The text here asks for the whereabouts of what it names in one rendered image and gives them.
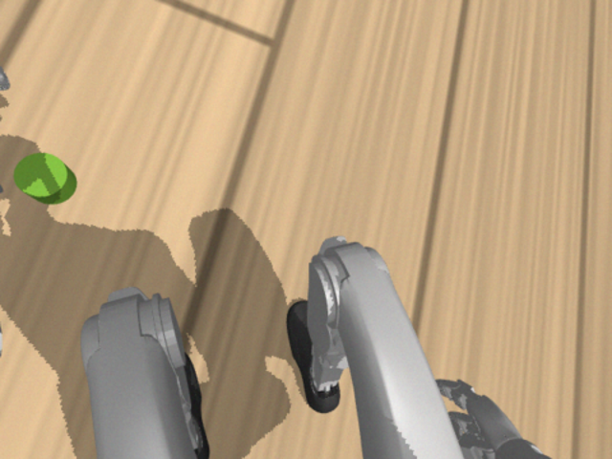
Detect right robot arm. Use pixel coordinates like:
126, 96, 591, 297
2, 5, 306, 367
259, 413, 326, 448
494, 439, 552, 459

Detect right robot hand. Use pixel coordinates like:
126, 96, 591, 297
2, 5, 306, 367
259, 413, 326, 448
435, 380, 523, 459

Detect tin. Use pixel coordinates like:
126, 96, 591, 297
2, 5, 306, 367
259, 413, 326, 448
13, 153, 77, 205

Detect right robot foot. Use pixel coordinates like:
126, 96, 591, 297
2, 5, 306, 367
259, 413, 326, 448
287, 300, 340, 413

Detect left robot foot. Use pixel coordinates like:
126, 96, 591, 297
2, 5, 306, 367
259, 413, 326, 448
184, 352, 209, 459

